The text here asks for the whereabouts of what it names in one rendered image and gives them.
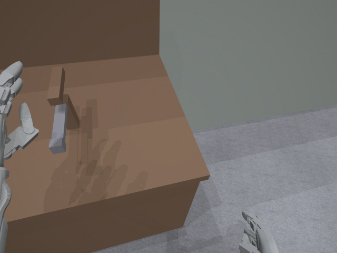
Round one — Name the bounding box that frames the right robot hand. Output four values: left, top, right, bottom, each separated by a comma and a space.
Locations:
239, 210, 280, 253

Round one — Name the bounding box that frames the robot left forearm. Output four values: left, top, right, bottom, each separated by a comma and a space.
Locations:
0, 167, 12, 253

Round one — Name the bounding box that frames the left robot hand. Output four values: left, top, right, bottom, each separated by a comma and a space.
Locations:
0, 61, 39, 167

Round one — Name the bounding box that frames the tap lever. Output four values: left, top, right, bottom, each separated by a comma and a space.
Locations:
48, 103, 68, 154

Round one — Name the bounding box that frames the counter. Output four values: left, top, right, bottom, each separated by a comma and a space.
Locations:
0, 0, 210, 253

